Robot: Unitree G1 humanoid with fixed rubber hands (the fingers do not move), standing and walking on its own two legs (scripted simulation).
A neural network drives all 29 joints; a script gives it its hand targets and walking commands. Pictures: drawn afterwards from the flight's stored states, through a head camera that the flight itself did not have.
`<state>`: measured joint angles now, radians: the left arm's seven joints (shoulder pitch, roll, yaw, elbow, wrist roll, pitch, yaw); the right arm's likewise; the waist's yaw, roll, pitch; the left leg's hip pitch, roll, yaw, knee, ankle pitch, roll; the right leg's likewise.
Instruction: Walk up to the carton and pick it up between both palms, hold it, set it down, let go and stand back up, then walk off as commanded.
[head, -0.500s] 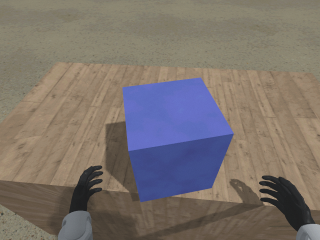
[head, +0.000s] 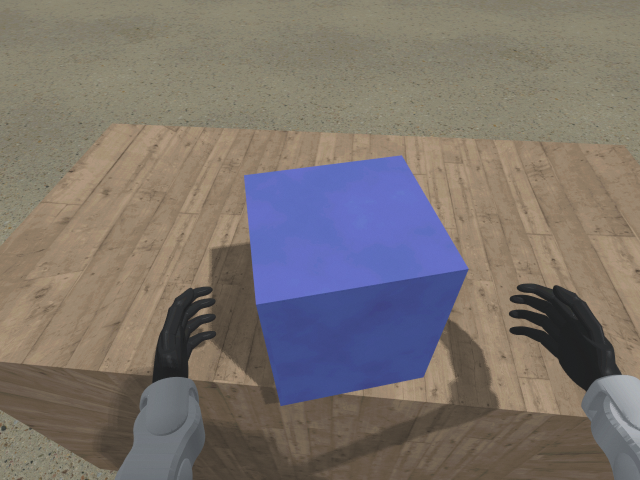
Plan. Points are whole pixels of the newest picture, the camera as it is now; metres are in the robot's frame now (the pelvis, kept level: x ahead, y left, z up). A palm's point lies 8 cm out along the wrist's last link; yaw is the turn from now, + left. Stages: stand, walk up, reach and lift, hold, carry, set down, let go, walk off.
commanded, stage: reach and lift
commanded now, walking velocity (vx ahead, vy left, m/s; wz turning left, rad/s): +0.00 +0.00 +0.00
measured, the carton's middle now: (339, 283) +0.36 +0.01 +0.05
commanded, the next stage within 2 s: none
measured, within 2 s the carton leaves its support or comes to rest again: neither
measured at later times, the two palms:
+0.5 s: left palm (180, 308) +0.27 +0.19 +0.12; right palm (567, 286) +0.32 -0.24 +0.12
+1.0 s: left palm (190, 245) +0.33 +0.18 +0.16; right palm (563, 209) +0.38 -0.24 +0.18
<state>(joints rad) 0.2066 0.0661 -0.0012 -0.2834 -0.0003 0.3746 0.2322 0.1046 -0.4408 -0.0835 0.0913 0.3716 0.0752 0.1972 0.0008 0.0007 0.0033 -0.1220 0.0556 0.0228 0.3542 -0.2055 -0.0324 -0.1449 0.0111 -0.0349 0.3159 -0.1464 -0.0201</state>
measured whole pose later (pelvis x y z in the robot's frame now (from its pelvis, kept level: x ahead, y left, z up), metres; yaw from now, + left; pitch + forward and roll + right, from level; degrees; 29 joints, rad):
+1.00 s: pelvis -0.01 +0.00 +0.00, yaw +0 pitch -2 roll +0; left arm -0.45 0.07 0.12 -0.05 0.00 0.79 0.23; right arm -0.66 -0.52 0.01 0.59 0.47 0.34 0.10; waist 0.02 0.00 0.00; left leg -0.12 0.06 0.02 0.35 -0.19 -0.03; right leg -0.14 0.01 -0.03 0.31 -0.13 -0.02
